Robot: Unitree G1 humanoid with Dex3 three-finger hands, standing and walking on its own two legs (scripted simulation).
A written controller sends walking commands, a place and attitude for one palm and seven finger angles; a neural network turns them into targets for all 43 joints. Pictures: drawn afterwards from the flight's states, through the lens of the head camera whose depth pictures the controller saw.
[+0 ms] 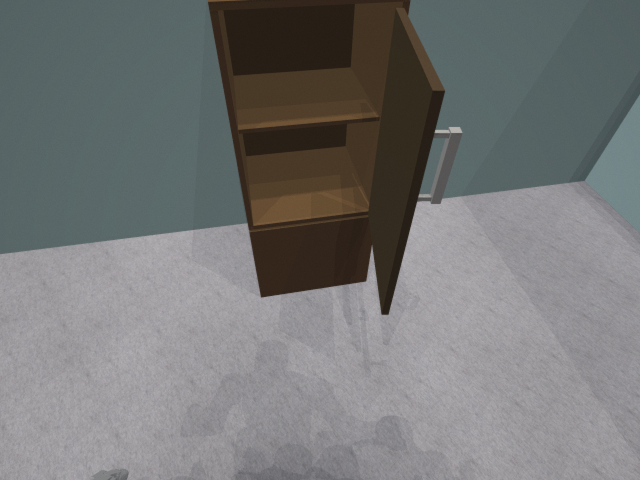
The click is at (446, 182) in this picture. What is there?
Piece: cupboard door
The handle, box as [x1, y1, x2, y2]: [417, 127, 462, 203]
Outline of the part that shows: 459,127 449,127 447,130 435,130 433,137 446,138 431,191 429,194 419,194 417,200 429,200 431,203 440,203 462,133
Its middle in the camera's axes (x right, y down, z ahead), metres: +0.21 -0.13 +0.71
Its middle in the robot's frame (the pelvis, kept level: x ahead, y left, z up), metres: +0.63 -0.17 +0.05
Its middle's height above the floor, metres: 0.82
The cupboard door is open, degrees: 79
